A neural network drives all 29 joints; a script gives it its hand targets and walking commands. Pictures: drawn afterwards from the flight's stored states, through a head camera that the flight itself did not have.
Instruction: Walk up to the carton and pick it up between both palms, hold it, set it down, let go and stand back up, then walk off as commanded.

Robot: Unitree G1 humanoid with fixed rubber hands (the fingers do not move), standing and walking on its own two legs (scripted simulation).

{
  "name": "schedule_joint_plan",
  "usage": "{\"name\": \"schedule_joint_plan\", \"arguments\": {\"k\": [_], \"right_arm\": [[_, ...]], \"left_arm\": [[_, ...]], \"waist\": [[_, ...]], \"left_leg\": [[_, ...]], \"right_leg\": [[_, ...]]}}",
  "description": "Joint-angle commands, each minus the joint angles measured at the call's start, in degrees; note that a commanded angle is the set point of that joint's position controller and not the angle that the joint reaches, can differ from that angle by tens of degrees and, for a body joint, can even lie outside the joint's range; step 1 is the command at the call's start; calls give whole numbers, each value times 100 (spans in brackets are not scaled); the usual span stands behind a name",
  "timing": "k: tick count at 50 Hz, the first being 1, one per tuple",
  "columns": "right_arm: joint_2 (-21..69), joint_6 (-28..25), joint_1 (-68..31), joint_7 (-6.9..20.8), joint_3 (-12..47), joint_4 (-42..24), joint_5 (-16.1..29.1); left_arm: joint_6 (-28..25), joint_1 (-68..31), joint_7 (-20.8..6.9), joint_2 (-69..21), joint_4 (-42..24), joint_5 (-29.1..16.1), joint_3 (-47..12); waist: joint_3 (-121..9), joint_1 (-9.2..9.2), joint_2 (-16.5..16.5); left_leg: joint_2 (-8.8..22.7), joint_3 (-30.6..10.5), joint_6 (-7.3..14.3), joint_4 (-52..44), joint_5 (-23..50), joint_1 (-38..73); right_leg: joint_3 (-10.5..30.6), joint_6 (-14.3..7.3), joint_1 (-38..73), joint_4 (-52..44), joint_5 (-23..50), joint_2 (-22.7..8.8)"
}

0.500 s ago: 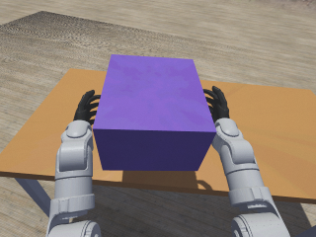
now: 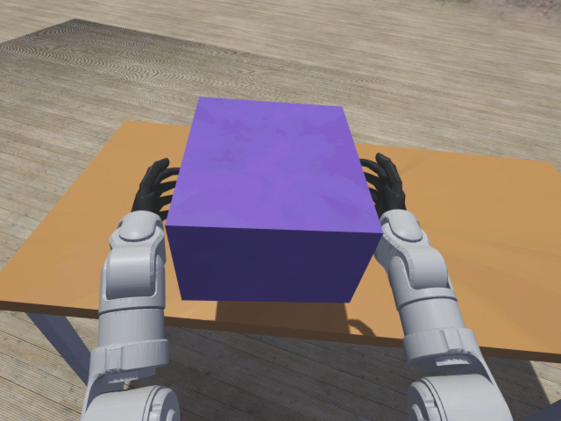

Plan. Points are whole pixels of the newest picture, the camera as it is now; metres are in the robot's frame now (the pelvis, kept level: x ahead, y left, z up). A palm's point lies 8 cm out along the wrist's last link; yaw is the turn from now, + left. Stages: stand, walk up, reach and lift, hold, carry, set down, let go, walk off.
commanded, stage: hold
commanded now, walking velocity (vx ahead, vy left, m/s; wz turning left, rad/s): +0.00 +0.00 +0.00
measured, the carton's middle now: (270, 193) +0.42 +0.00 +0.14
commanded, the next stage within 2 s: none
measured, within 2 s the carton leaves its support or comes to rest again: neither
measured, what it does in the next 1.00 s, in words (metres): stands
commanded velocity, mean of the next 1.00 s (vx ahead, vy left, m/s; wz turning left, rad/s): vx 0.00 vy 0.00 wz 0.00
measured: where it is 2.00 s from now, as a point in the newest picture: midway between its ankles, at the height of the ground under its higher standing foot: outside the picture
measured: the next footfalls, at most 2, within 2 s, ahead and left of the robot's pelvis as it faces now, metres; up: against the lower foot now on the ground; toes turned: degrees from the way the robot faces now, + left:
none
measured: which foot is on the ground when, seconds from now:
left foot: down 0.00-1.00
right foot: down 0.00-1.00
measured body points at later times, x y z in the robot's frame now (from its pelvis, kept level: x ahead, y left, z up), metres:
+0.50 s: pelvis +0.00 +0.00 +0.00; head -0.03 +0.02 +0.45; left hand +0.37 +0.17 +0.15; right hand +0.37 -0.17 +0.17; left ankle +0.03 +0.14 -0.75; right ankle +0.00 -0.13 -0.75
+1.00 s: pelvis +0.00 +0.00 +0.00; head -0.03 +0.02 +0.45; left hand +0.37 +0.17 +0.15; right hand +0.37 -0.17 +0.17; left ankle +0.03 +0.14 -0.75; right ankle +0.00 -0.13 -0.75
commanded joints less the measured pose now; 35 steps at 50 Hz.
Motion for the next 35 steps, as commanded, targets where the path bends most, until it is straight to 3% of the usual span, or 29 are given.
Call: {"name": "schedule_joint_plan", "arguments": {"k": [1, 14, 20, 35], "right_arm": [[2743, -555, -4425, 851, 2202, -1779, 496], [2706, -539, -4313, 841, 2228, -1720, 521], [2755, -568, -4288, 788, 2383, -2003, 590], [2665, -531, -4184, 790, 2343, -1955, 561]], "left_arm": [[-593, -4344, -841, -2695, -1241, -986, -2873], [-561, -4213, -877, -2587, -1259, -890, -2744], [-603, -4174, -865, -2610, -1500, -1000, -2898], [-547, -4029, -919, -2524, -1446, -913, -2788]], "waist": [[-2585, -66, 443], [-2380, -24, 386], [-2690, -62, 406], [-2459, -29, 387]], "left_leg": [[-471, 391, -108, 51, 1448, 1154], [-477, 418, -75, 16, 1390, 1104], [-500, 398, -108, 123, 1819, 1282], [-492, 426, -88, 56, 1620, 1180]], "right_leg": [[-266, 59, 278, -104, 946, 493], [-261, 74, 305, -118, 945, 479], [-258, 107, 401, -70, 1375, 486], [-258, 96, 408, -98, 1196, 473]]}}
